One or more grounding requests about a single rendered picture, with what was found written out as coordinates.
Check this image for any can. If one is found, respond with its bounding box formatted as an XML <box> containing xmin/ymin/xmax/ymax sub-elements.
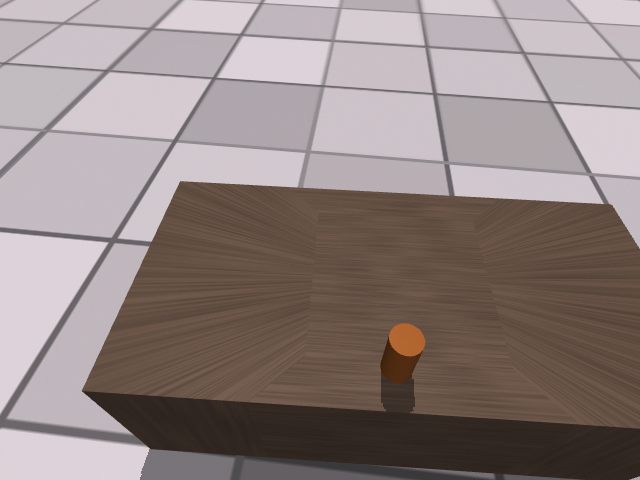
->
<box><xmin>380</xmin><ymin>323</ymin><xmax>425</xmax><ymax>383</ymax></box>

